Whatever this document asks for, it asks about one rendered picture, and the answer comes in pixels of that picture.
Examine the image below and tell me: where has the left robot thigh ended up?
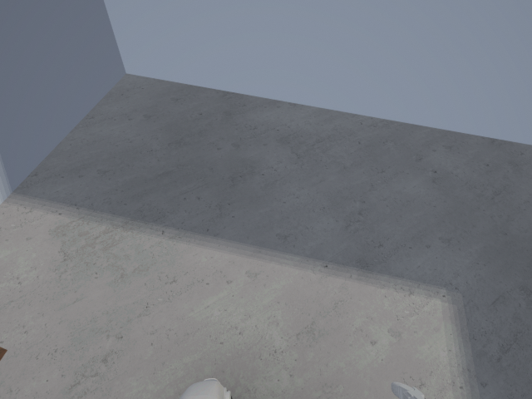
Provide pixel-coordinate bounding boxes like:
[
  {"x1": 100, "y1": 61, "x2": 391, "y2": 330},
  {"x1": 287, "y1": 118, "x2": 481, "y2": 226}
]
[{"x1": 180, "y1": 381, "x2": 231, "y2": 399}]

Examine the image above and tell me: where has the left robot shin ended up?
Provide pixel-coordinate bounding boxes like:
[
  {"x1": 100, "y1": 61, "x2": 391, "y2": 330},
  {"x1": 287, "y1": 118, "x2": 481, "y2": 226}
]
[{"x1": 203, "y1": 378, "x2": 222, "y2": 386}]

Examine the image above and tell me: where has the robot right hand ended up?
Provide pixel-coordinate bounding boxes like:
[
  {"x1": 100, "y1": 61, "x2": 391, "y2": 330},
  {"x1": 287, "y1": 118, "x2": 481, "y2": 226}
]
[{"x1": 392, "y1": 382, "x2": 424, "y2": 399}]

